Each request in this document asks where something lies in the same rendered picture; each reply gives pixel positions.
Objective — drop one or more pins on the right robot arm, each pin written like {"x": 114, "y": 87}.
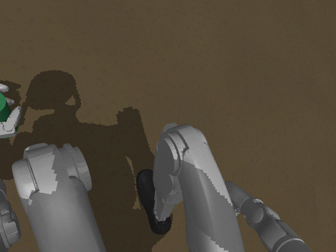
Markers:
{"x": 275, "y": 234}

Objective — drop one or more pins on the can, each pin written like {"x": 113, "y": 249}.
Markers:
{"x": 4, "y": 110}

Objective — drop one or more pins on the right robot hand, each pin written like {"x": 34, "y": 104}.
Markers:
{"x": 237, "y": 195}

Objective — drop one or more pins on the left robot hand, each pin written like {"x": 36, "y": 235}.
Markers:
{"x": 7, "y": 129}

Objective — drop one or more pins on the right robot foot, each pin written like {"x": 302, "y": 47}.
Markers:
{"x": 146, "y": 193}

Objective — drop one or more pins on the left robot arm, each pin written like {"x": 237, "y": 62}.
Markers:
{"x": 9, "y": 226}

